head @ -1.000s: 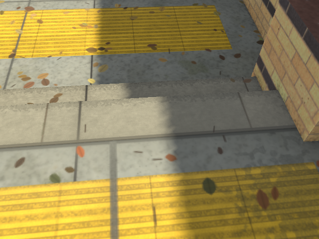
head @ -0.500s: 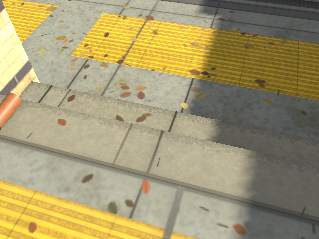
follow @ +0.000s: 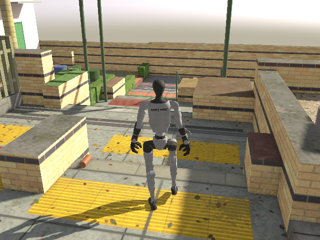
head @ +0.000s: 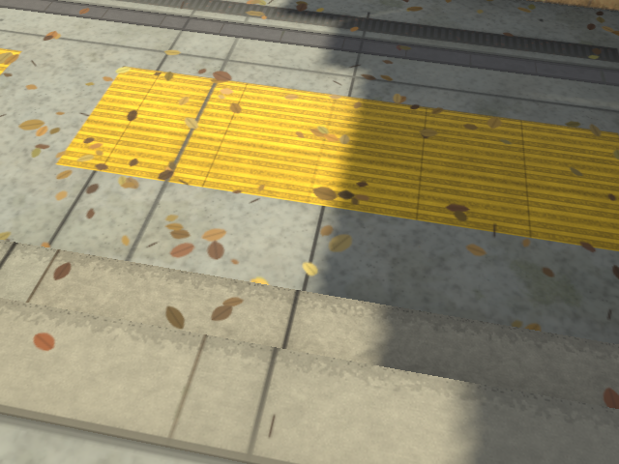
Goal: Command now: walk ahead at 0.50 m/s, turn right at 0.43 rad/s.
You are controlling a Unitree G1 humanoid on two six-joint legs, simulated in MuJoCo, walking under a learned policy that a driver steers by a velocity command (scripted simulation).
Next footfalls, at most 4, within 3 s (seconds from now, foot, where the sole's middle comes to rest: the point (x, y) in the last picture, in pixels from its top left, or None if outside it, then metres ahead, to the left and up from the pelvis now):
0.24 right None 0.27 -0.11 -0.78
0.78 left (338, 418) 0.60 -0.06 -0.78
1.32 right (459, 406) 0.62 -0.34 -0.78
1.76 left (401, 342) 0.88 -0.26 -0.94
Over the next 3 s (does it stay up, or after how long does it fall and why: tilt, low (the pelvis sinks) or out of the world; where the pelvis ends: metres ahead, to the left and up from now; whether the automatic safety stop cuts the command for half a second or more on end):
stays up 1.43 -0.40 -0.31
